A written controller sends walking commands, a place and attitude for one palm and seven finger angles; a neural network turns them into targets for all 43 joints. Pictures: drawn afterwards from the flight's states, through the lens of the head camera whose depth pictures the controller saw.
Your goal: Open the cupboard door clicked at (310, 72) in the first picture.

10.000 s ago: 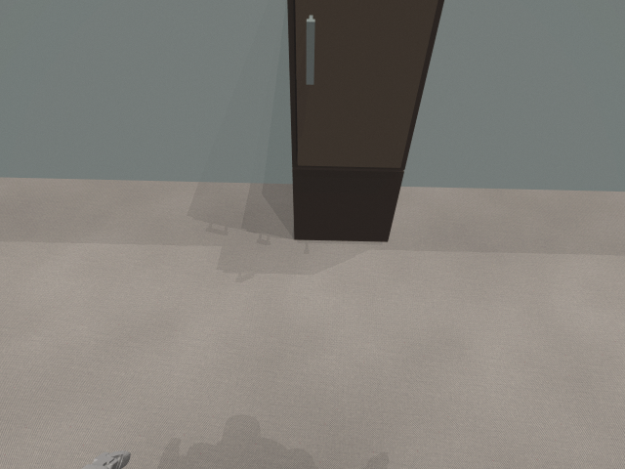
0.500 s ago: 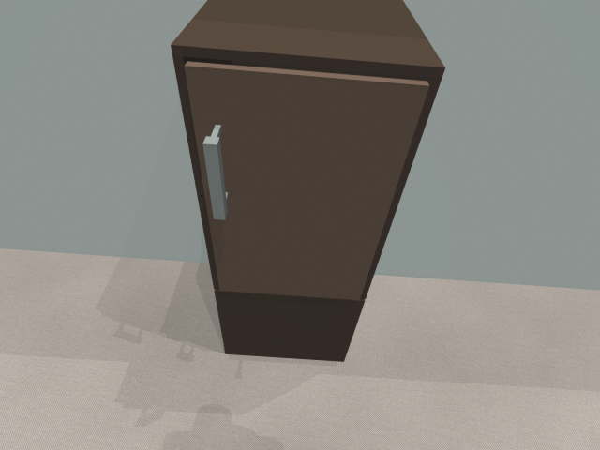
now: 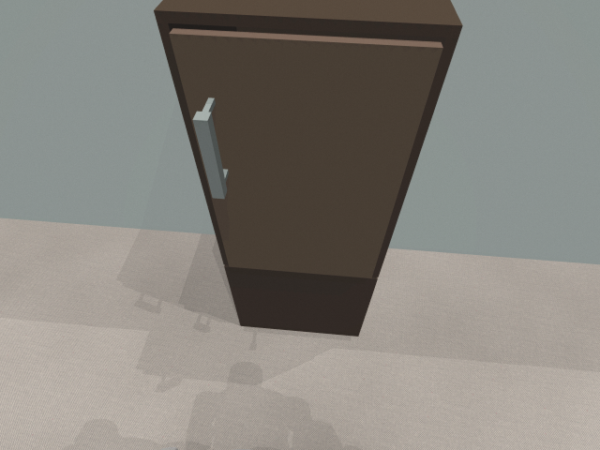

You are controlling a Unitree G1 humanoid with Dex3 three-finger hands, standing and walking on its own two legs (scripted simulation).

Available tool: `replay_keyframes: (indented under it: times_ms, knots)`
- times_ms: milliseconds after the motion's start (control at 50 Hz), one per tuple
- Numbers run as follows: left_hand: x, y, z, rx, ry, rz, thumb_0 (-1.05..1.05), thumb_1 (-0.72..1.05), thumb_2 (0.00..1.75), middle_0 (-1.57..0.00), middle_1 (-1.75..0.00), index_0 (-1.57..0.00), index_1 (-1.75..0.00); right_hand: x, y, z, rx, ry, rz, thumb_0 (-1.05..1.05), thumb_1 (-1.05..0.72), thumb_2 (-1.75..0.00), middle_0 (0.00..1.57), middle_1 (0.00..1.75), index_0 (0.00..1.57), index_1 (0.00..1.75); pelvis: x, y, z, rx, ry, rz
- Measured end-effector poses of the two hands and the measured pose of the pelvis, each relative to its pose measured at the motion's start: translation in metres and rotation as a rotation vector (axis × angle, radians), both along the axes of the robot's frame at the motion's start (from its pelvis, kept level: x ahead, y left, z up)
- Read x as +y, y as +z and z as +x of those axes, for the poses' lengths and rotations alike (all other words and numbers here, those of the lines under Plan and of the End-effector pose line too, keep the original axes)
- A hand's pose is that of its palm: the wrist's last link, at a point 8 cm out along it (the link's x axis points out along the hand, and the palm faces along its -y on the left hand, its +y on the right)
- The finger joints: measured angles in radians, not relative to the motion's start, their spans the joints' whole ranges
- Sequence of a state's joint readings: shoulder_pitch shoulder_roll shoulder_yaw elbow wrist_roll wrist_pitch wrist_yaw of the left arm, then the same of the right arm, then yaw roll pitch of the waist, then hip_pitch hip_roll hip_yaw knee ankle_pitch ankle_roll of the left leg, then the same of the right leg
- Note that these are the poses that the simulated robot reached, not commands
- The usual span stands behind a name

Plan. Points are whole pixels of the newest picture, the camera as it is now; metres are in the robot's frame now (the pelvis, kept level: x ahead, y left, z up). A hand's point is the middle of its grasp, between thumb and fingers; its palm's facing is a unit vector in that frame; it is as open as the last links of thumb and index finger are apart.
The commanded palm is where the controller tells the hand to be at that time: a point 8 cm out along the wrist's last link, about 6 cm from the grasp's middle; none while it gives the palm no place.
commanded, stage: come to a stop and stand still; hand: left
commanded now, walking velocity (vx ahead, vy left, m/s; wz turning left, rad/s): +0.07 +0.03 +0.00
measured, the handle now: (215, 150) +0.55 +0.18 +0.08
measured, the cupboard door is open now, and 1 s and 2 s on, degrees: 0 0 0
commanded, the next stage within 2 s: look again from close up in 0.98 s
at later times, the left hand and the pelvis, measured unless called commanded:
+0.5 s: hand out of the picture -0.06 +0.19 -0.17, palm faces +0.04 -0.99 -0.16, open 7.4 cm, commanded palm none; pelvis -0.04 +0.03 +0.01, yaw -1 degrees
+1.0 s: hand out of the picture -0.08 +0.15 -0.17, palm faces +0.05 -0.99 -0.14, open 7.4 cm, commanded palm none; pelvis -0.05 +0.01 +0.01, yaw -1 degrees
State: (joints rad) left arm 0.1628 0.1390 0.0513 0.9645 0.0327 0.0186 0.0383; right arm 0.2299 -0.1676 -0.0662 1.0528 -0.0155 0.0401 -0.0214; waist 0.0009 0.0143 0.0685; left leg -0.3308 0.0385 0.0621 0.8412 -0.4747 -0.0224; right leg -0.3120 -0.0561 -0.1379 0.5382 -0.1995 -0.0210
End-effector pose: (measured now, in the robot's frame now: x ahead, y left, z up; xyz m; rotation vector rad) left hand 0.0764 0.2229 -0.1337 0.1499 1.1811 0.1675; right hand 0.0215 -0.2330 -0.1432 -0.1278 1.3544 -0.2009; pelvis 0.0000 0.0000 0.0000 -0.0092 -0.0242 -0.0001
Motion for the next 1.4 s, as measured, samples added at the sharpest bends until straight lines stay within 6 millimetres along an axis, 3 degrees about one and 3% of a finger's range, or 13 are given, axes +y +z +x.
replay_keyframes:
  times_ms: [100,260,420,560,760,960,1140,1400]
  knots:
    - [0.016,-0.015,-0.025,0.022,0.031,-0.04,0.0,0.91,0.9,-0.2,-0.3,-0.2,-0.3,0.008,0.011,0.008,-0.081,0.038,-0.048,0.0,-0.91,-0.9,0.2,0.3,0.19,0.3,0.015,-0.004,-0.012,-0.007,0.001,-0.003]
    - [0.033,-0.01,-0.079,0.131,0.05,-0.037,0.0,0.91,0.9,-0.2,-0.3,-0.2,-0.3,0.031,0.017,-0.004,-0.075,0.062,-0.031,0.01,-0.92,-0.9,0.2,0.3,0.2,0.3,0.027,0.006,-0.019,-0.003,-0.009,0.014]
    - [0.025,-0.004,-0.131,0.253,0.035,-0.043,0.01,0.91,0.9,-0.2,-0.3,-0.2,-0.3,0.035,0.013,-0.025,-0.064,0.036,-0.008,0.01,-0.94,-0.9,0.2,0.3,0.2,0.3,0.033,0.01,-0.033,-0.019,-0.02,0.007]
    - [0.015,-0.005,-0.151,0.269,0.036,-0.061,0.01,0.9,0.9,-0.2,-0.3,-0.2,-0.3,0.041,0.011,-0.06,0.003,0.024,0.019,0.01,-0.92,-0.9,0.2,0.3,0.2,0.3,0.03,0.011,-0.042,-0.025,-0.016,0.011]
    - [-0.001,-0.004,-0.162,0.267,0.04,-0.068,0.0,0.9,0.9,-0.2,-0.3,-0.2,-0.3,0.049,0.005,-0.102,0.088,-0.008,0.066,0.01,-0.91,-0.9,0.2,0.3,0.2,0.3,0.022,0.011,-0.05,-0.014,-0.012,0.013]
    - [-0.015,-0.005,-0.161,0.268,0.043,-0.077,0.0,0.9,0.9,-0.2,-0.3,-0.2,-0.3,0.048,0.004,-0.116,0.116,-0.028,0.082,0.0,-0.91,-0.9,0.2,0.3,0.2,0.3,0.012,0.01,-0.05,-0.002,-0.016,0.013]
    - [-0.022,-0.009,-0.15,0.24,0.016,-0.072,0.0,0.9,0.9,-0.2,-0.3,-0.2,-0.3,0.041,0.001,-0.101,0.081,-0.004,0.083,0.01,-0.91,-0.9,0.2,0.3,0.2,0.3,0.007,0.006,-0.049,-0.001,-0.012,0.0]
    - [0.008,-0.005,-0.117,0.118,0.031,-0.018,0.01,0.91,0.9,-0.2,-0.3,-0.2,-0.3,0.023,0.004,-0.054,-0.056,0.065,0.024,0.02,-0.93,-0.9,0.2,0.3,0.2,0.3,0.011,0.004,-0.042,-0.012,0.015,0.008]
